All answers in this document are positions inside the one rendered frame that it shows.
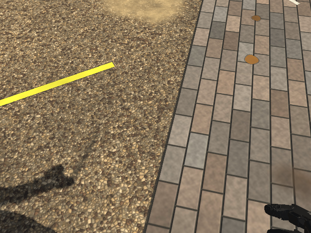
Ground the right robot hand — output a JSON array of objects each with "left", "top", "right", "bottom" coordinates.
[{"left": 264, "top": 204, "right": 311, "bottom": 233}]

